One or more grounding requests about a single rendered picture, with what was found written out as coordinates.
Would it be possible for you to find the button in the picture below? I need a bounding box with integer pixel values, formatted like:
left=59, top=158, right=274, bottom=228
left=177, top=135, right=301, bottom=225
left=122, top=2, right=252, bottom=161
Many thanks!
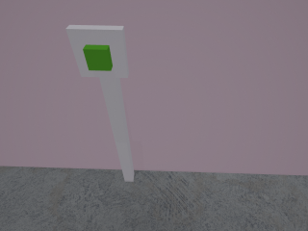
left=83, top=44, right=113, bottom=71

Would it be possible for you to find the panel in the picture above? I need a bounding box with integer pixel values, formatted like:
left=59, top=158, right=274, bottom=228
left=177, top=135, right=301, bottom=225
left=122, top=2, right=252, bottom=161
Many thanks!
left=66, top=25, right=135, bottom=182

